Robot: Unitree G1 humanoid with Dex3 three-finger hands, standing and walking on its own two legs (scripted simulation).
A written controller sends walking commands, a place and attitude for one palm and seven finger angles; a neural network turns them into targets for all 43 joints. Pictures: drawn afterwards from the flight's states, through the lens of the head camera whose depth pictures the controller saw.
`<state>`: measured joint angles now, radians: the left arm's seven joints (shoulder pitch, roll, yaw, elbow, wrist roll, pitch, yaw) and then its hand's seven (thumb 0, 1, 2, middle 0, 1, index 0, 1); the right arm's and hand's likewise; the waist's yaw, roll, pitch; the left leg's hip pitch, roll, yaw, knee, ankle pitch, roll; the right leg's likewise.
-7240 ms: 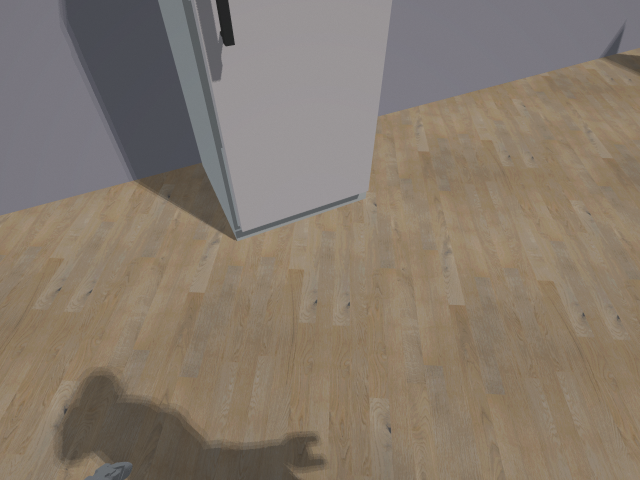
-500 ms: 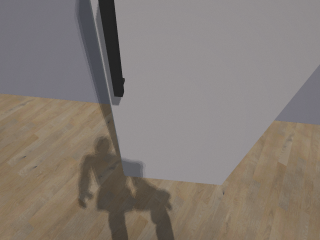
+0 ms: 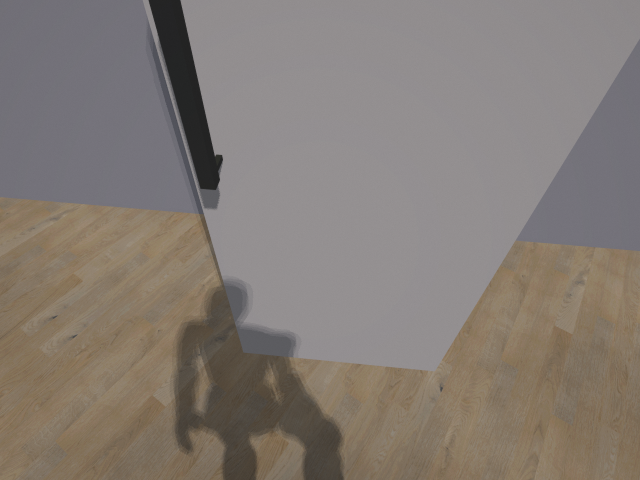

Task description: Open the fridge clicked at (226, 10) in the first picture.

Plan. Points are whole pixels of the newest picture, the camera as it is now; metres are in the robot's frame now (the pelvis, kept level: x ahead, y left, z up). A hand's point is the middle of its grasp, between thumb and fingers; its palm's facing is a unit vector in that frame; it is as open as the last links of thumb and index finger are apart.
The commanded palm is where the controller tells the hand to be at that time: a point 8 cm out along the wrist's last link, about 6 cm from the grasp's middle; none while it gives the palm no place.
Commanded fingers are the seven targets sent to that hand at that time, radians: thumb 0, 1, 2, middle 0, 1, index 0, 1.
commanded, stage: come to a stop and stand still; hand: left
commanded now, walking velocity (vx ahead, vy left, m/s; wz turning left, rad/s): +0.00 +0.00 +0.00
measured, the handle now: (193, 85) +0.54 +0.21 +0.22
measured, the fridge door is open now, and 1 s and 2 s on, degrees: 0 0 0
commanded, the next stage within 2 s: look again from close up in 0.54 s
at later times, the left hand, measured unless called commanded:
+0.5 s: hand out of the picture -0.01 +0.21 -0.17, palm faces +0.01 -0.97 -0.23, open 7.4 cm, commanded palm none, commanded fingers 0.00 0.90 0.90 -0.20 -0.30 -0.20 -0.30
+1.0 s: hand out of the picture +0.03 +0.19 -0.17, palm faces +0.01 -0.98 -0.21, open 7.3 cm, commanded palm none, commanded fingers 0.00 0.90 0.90 -0.20 -0.30 -0.20 -0.30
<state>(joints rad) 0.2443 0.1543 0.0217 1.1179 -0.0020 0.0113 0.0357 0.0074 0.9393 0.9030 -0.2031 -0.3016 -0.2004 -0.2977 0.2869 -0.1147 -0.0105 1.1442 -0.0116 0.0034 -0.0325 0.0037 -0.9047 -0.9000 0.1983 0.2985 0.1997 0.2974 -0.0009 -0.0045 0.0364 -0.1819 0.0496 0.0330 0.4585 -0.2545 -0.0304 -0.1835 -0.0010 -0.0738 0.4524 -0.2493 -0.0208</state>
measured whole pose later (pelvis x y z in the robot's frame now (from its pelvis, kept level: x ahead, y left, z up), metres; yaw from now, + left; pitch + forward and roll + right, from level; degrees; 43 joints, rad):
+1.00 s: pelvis +0.01 +0.01 +0.00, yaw -1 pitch +0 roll +1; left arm 0.25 0.17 0.00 1.10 0.01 -0.02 0.03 0.00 0.91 0.90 -0.20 -0.30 -0.20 -0.30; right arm 0.24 -0.17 0.01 1.10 -0.02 -0.03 -0.03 0.00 -0.91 -0.90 0.20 0.30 0.20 0.30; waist 0.00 0.00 0.04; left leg -0.19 0.02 0.05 0.46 -0.27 -0.01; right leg -0.21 -0.03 -0.05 0.49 -0.28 0.00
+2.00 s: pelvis +0.00 +0.01 -0.01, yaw +1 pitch +1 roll +0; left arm 0.36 0.17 0.11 0.16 -0.17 -0.16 0.04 0.02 0.86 0.88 -0.21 -0.34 -0.20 -0.33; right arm 0.27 -0.23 -0.01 0.83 0.03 -0.24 -0.07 0.01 -0.90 -0.90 0.20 0.30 0.20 0.30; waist -0.01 0.04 -0.02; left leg -0.26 0.01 0.02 0.54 -0.29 -0.01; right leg -0.26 -0.04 -0.08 0.56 -0.31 -0.01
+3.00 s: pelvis -0.01 +0.02 -0.01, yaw +2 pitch -1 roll -1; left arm 0.14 0.40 0.39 -0.05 -0.37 -0.04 -0.41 0.00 -0.27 0.40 -0.29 -1.06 -0.29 -1.06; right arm 0.23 -0.26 0.06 0.59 0.06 -0.32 -0.11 0.01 -0.90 -0.90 0.20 0.30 0.20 0.30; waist 0.04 0.03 -0.03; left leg -0.29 0.02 0.01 0.63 -0.33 0.01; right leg -0.26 -0.03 -0.09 0.58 -0.31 0.01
